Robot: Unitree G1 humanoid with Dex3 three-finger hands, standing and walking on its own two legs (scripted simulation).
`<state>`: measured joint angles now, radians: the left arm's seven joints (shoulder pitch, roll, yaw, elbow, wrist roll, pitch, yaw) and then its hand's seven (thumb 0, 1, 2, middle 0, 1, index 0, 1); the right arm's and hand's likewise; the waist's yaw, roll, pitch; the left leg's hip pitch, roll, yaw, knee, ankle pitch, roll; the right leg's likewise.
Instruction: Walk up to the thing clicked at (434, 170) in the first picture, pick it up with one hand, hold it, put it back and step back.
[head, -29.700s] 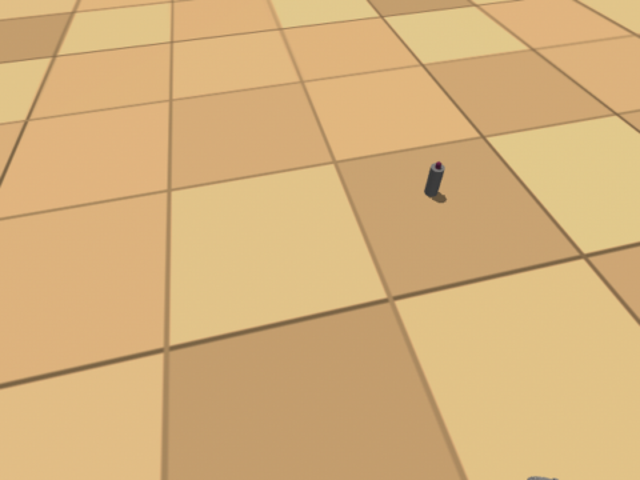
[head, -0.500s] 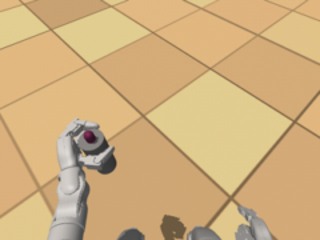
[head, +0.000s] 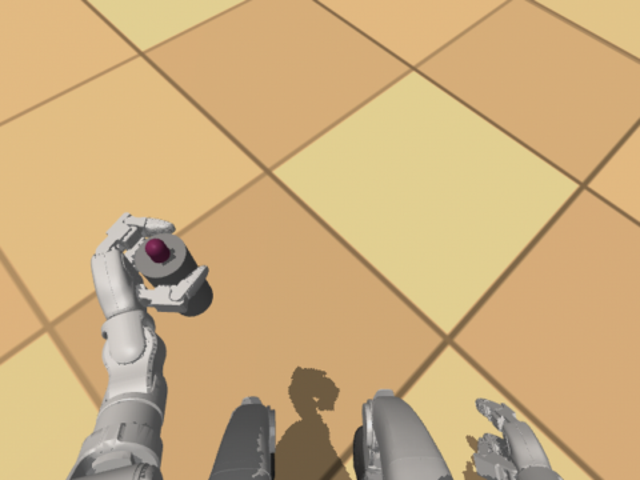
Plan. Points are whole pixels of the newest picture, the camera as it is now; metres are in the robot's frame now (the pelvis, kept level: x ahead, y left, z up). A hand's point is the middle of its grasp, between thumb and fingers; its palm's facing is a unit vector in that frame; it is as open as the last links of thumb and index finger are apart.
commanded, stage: crouch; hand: left
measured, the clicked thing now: (175, 274) +0.36 +0.20 -0.04
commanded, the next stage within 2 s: lower in 1.42 s
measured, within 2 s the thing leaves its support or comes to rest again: neither
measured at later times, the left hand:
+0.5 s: hand (193, 290) +0.42 +0.23 -0.26, palm faces +0.38 -0.93 -0.05, open 9.2 cm
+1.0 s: hand (198, 294) +0.46 +0.26 -0.39, palm faces +0.38 -0.93 -0.05, open 9.2 cm
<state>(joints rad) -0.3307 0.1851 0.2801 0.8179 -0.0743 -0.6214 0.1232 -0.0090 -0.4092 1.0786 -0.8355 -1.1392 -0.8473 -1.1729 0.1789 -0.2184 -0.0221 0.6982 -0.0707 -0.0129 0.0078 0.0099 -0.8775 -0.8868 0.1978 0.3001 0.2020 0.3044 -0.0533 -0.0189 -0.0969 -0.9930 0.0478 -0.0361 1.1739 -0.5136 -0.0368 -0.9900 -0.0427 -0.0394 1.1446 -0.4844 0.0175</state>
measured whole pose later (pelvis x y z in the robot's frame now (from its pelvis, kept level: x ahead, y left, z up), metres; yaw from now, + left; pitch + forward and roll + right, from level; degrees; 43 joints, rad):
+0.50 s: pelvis -0.05 +0.00 -0.21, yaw -2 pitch +34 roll -3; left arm -0.72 0.42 0.54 1.22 -0.03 -0.78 0.06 -0.01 -0.40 1.08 -0.83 -1.14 -0.84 -1.17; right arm 0.12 -0.25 0.03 0.74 -0.12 0.02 0.08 0.01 -0.89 -0.89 0.20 0.30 0.20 0.30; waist -0.15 0.00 -0.16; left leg -1.89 0.04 -0.10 1.98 -0.69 -0.05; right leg -1.89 -0.04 -0.03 1.93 -0.64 0.01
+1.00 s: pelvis -0.08 +0.01 -0.33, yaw -6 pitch +30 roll -8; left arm -0.89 0.64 0.65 1.32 0.04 -0.73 0.05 -0.01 -0.39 1.09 -0.81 -1.16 -0.83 -1.19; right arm 0.11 -0.29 0.14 0.72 -0.18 0.06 0.10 0.01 -0.88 -0.89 0.20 0.30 0.20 0.30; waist -0.24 -0.03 0.01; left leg -2.23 0.01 -0.17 2.37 -0.68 -0.04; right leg -2.18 -0.03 -0.05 2.26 -0.61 0.05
